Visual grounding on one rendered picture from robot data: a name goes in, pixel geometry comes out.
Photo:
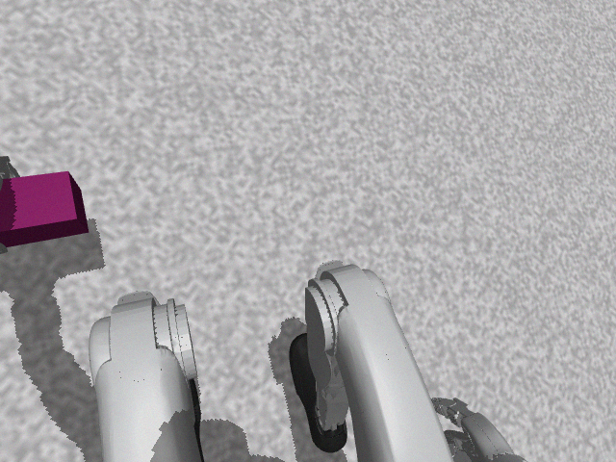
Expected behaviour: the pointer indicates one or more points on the right robot hand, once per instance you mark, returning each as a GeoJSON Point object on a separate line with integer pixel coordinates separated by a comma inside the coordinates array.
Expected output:
{"type": "Point", "coordinates": [480, 442]}

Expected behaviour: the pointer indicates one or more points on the carton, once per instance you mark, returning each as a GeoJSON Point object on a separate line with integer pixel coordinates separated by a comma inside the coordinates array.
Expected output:
{"type": "Point", "coordinates": [41, 207]}

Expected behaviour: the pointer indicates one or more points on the right robot foot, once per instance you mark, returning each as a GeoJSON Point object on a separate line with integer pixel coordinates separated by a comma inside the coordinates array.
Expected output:
{"type": "Point", "coordinates": [305, 386]}

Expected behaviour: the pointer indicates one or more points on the left robot hand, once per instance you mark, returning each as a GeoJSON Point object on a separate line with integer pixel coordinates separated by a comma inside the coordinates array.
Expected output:
{"type": "Point", "coordinates": [6, 171]}

